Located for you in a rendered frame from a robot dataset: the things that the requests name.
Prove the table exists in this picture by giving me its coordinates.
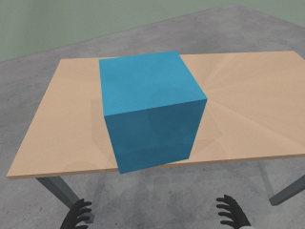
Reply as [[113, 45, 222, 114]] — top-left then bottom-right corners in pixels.
[[7, 51, 305, 224]]

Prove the left robot hand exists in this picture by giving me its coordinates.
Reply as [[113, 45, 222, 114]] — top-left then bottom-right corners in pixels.
[[60, 198, 92, 229]]

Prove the carton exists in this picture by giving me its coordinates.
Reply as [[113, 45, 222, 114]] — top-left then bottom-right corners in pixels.
[[98, 51, 208, 175]]

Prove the right robot hand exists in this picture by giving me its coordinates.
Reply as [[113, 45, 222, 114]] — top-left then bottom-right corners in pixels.
[[216, 195, 252, 229]]

